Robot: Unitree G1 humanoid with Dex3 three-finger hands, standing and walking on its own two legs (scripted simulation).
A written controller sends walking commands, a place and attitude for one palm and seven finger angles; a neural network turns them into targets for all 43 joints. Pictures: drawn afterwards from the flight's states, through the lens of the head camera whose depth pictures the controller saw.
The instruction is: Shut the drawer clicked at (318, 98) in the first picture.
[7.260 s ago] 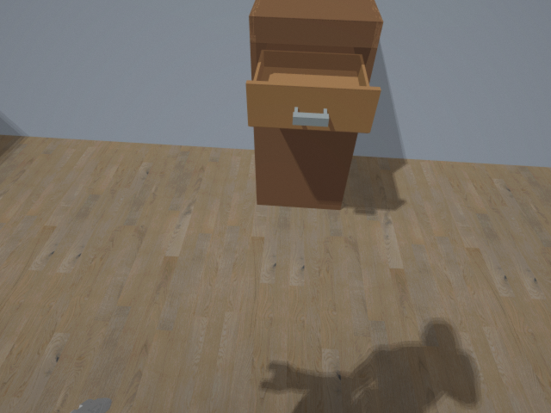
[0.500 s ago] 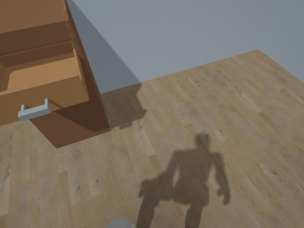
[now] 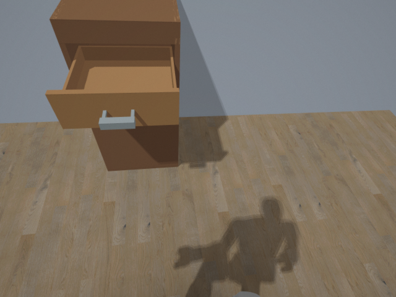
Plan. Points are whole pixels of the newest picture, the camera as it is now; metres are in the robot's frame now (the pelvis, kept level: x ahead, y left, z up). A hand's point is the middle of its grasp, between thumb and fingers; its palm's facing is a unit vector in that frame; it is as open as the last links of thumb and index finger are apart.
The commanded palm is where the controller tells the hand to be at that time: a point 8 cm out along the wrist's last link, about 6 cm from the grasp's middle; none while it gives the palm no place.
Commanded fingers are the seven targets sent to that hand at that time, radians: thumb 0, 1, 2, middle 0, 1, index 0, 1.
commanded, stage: turn to face it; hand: left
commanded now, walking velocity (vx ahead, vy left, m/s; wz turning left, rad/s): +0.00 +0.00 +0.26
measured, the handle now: (118, 118) +0.59 +0.28 -0.05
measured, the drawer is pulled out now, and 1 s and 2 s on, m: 0.28 0.28 0.28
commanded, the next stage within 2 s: take the last steps up to it in 0.18 s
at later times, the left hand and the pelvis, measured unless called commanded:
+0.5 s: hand out of the picture +0.00 +0.13 -0.15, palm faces +0.23 -0.94 -0.26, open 7.2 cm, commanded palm none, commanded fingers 0.00 0.90 0.90 -0.20 -0.30 -0.20 -0.30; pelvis -0.02 -0.06 +0.00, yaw +9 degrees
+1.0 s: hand out of the picture -0.02 +0.19 -0.18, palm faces +0.22 -0.97 -0.13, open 7.4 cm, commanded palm none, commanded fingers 0.00 0.90 0.90 -0.20 -0.30 -0.20 -0.30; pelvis +0.06 +0.04 +0.00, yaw +7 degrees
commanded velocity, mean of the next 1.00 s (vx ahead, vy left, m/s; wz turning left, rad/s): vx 0.22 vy -0.02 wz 0.06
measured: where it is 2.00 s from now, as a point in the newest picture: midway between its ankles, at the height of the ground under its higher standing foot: (186, 276)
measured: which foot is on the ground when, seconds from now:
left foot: down 0.00-0.26, up 0.28-0.78, down 0.80-1.00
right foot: up 0.00-0.24, down 0.26-0.80, up 0.82-1.00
